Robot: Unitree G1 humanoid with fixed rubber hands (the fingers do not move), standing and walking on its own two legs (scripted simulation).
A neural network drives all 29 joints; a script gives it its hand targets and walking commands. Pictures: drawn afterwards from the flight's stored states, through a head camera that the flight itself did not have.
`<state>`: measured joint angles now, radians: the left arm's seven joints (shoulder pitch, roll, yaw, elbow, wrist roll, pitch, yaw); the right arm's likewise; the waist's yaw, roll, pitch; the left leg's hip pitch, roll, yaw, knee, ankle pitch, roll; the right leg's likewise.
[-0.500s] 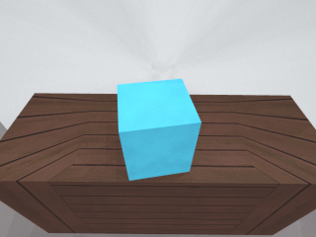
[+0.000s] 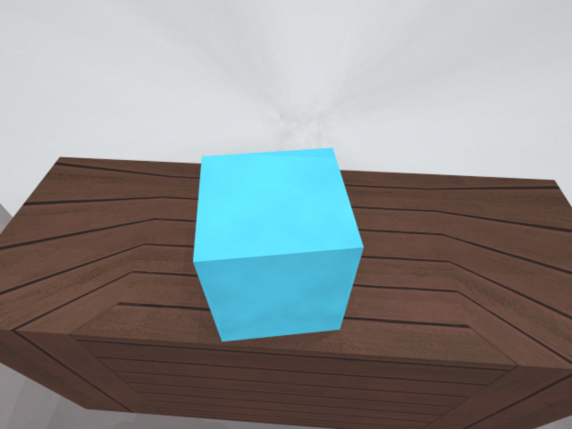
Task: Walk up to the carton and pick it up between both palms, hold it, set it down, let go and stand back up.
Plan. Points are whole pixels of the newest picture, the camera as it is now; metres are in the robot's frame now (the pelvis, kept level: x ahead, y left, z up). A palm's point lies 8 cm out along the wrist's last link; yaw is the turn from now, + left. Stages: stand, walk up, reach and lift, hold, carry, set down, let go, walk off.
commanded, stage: walk up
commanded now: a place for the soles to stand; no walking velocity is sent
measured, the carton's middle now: (275, 248) +0.42 +0.02 +0.00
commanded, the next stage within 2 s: reach and lift in 1.28 s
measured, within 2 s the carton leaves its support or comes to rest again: neither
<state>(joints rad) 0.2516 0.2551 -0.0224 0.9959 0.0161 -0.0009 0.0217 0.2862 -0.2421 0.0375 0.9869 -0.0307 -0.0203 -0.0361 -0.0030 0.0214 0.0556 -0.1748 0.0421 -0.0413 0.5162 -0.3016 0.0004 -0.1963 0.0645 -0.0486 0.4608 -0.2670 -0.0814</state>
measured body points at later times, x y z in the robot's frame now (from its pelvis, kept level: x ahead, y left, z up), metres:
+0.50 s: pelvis -0.01 +0.00 -0.01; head +0.00 +0.01 +0.44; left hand +0.01 +0.27 -0.15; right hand +0.03 -0.25 -0.15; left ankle -0.01 +0.12 -0.74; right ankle -0.01 -0.07 -0.74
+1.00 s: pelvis +0.00 +0.01 +0.00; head +0.01 +0.01 +0.45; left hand -0.02 +0.27 -0.14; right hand +0.06 -0.23 -0.15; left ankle -0.01 +0.12 -0.74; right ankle -0.01 -0.07 -0.74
